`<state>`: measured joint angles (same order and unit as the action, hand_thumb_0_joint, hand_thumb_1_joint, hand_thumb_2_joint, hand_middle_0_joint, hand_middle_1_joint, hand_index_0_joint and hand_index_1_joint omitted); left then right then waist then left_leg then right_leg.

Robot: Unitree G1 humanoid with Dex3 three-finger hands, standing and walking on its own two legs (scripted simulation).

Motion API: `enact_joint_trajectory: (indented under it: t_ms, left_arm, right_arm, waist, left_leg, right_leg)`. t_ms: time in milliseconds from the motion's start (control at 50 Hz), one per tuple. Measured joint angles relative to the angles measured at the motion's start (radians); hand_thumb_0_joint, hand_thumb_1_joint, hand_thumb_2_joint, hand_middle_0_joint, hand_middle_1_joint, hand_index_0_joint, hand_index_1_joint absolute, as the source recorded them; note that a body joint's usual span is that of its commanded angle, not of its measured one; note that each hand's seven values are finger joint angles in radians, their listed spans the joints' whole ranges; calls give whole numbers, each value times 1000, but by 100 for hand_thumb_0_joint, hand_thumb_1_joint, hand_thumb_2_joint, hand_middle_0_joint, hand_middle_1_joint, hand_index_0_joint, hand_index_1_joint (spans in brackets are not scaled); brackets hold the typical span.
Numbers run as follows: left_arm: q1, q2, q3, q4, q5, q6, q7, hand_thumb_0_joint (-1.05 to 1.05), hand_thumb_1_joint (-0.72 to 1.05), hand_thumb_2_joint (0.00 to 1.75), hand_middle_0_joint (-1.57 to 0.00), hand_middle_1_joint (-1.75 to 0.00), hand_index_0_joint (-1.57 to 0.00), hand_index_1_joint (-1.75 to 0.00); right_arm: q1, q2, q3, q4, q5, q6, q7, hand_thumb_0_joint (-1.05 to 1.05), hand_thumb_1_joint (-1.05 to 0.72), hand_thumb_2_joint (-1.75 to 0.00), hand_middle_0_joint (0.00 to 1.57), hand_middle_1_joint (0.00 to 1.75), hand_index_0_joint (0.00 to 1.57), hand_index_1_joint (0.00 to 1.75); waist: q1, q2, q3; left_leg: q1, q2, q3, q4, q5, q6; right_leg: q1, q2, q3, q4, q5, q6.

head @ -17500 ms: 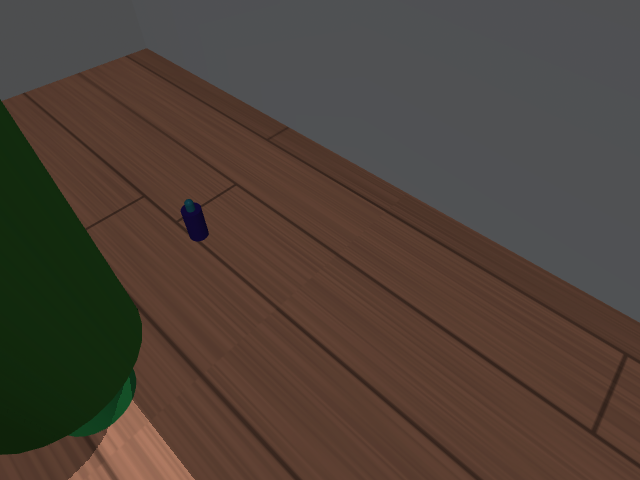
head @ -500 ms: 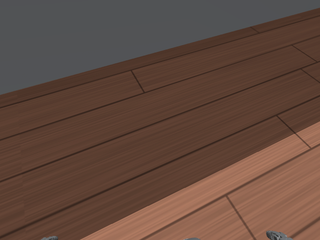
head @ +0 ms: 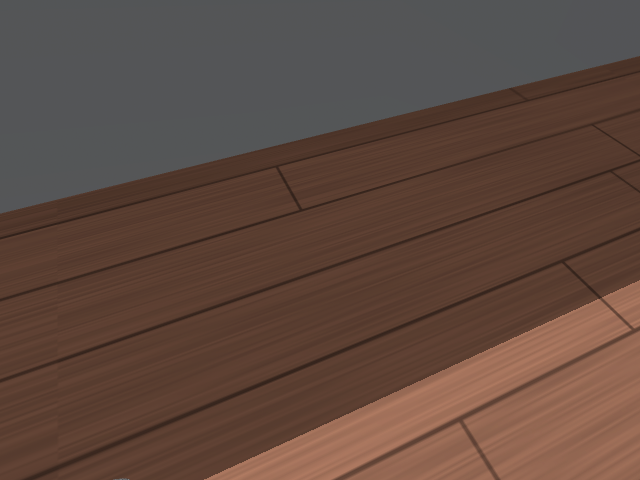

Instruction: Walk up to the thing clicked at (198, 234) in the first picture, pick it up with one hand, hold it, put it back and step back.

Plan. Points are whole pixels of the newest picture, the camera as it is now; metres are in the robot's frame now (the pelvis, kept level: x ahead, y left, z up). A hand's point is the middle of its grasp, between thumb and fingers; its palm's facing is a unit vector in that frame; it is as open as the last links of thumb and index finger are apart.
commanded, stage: stand
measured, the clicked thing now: out of the picture +0.49 +1.32 -0.68
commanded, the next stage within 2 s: none
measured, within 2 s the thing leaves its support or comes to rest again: neither
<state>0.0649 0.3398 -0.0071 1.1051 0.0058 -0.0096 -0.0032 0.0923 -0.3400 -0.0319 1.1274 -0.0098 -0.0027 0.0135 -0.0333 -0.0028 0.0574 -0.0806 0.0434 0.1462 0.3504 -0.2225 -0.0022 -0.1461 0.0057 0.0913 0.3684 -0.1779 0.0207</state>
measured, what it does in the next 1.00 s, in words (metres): stands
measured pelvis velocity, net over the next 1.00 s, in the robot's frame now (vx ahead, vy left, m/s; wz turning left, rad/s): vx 0.01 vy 0.00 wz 0.04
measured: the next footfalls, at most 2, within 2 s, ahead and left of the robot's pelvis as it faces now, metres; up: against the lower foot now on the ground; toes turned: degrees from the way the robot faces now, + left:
none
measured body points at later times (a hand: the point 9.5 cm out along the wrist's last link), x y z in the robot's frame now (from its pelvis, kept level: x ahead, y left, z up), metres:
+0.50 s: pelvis +0.00 +0.00 +0.00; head +0.01 +0.00 +0.45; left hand +0.07 +0.30 -0.13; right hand +0.08 -0.30 -0.13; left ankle -0.02 +0.11 -0.75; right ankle +0.02 -0.13 -0.75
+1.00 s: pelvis +0.01 +0.00 +0.00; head +0.02 +0.01 +0.45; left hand +0.08 +0.30 -0.13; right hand +0.09 -0.30 -0.13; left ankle -0.02 +0.11 -0.75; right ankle +0.02 -0.13 -0.75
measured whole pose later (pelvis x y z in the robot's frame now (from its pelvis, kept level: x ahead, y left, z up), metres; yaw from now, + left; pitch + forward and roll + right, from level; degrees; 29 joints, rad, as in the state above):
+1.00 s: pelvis +0.01 +0.00 +0.00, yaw +2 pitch -1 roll +0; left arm 0.10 0.35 -0.02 1.13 0.01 -0.01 0.00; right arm 0.10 -0.34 -0.02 1.14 -0.01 -0.01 0.01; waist -0.02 0.00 0.05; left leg -0.09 0.03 0.11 0.33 -0.21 0.00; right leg -0.13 -0.01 0.05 0.32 -0.17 0.03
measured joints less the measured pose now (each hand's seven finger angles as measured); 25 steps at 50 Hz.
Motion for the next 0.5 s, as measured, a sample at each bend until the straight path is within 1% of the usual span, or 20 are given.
enact_joint_trajectory:
  t_ms: [280, 500]
  left_arm:
    - [46, 7, -3, 33, 4, -2, 2, 1, 90, 90, -20, -30, -20, -30]
    - [48, 8, -7, 31, 3, -2, 1, 1, 90, 90, -20, -30, -20, -30]
  right_arm:
    - [0, -6, -3, 7, 2, -2, 2, 1, -90, -90, 20, 30, 20, 30]
    - [4, -4, 4, 9, 3, 1, 1, 1, -90, -90, 20, 30, 20, 30]
  waist:
    - [9, -2, -3]
    - [14, -1, -5]
  left_leg:
    - [-5, -3, -14, -17, 13, 2]
    - [-10, -8, -24, -17, 13, 3]
  right_leg:
    - [8, -4, -15, -33, 16, 2]
    - [8, -9, -24, -34, 12, 3]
